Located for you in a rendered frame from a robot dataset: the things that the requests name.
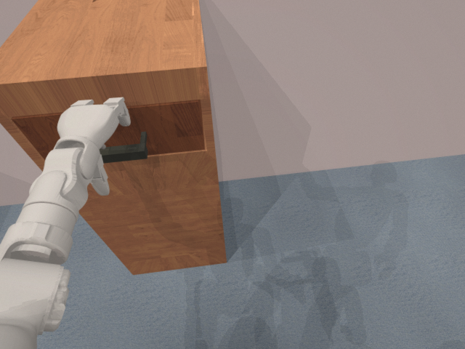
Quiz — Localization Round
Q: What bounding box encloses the handle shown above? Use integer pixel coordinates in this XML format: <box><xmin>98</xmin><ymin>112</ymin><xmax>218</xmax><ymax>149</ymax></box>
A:
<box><xmin>100</xmin><ymin>132</ymin><xmax>148</xmax><ymax>163</ymax></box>

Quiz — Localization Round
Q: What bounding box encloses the cabinet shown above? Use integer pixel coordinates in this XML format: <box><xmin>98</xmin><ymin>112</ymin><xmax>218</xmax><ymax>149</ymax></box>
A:
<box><xmin>0</xmin><ymin>0</ymin><xmax>227</xmax><ymax>275</ymax></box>

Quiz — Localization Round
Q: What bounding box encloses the left robot hand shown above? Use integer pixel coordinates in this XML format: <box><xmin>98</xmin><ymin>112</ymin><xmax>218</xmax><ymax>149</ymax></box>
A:
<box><xmin>57</xmin><ymin>97</ymin><xmax>131</xmax><ymax>196</ymax></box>

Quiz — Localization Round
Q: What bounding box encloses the drawer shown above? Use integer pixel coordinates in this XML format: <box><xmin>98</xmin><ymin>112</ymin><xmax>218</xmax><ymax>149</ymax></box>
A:
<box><xmin>12</xmin><ymin>100</ymin><xmax>205</xmax><ymax>160</ymax></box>

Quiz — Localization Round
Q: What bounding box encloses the robot left upper arm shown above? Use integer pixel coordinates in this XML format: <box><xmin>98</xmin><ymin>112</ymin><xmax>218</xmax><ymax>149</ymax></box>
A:
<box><xmin>0</xmin><ymin>258</ymin><xmax>70</xmax><ymax>349</ymax></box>

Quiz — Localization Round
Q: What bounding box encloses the robot left forearm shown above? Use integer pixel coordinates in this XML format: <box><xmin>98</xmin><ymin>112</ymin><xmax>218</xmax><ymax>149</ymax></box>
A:
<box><xmin>0</xmin><ymin>135</ymin><xmax>100</xmax><ymax>265</ymax></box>

